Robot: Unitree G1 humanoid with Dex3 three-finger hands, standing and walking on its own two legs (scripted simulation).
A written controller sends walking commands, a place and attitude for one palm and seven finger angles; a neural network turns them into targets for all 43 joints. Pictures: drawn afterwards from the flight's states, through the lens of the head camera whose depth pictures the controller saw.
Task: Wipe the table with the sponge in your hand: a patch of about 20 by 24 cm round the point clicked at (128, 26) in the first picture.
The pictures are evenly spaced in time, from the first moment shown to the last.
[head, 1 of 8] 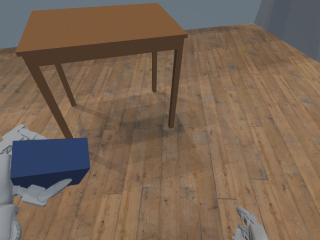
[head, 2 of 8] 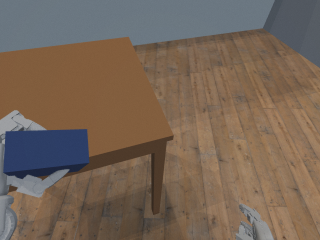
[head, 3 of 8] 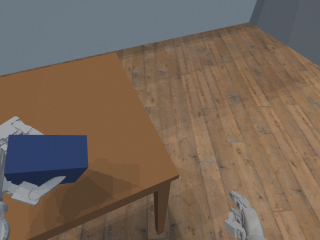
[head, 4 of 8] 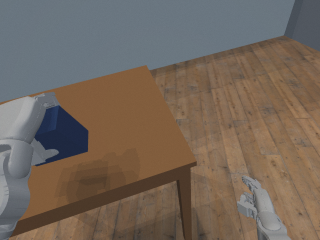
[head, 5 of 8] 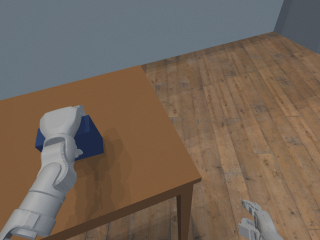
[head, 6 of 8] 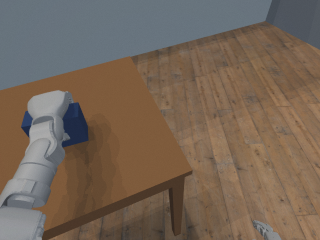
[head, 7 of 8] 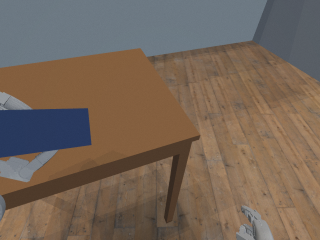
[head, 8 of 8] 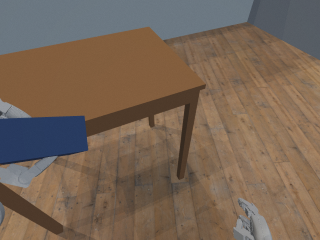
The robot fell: no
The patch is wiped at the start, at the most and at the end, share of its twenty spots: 0.00 1.00 1.00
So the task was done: yes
